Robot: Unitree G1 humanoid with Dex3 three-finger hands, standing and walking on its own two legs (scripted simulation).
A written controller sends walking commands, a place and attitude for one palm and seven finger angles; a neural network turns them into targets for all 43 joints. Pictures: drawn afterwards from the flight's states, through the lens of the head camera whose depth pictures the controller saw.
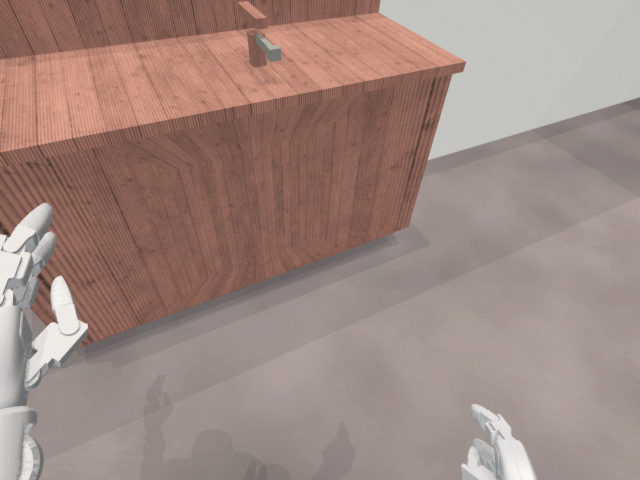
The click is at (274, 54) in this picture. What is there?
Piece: tap's lever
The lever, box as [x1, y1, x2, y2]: [266, 45, 280, 61]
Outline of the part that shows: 266,46 267,58 270,61 279,60 280,48 277,45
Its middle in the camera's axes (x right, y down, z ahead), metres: -0.12 -0.45 +0.93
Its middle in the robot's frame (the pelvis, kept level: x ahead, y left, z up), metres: +1.00 +0.18 +0.10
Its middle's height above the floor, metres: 0.88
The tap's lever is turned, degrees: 0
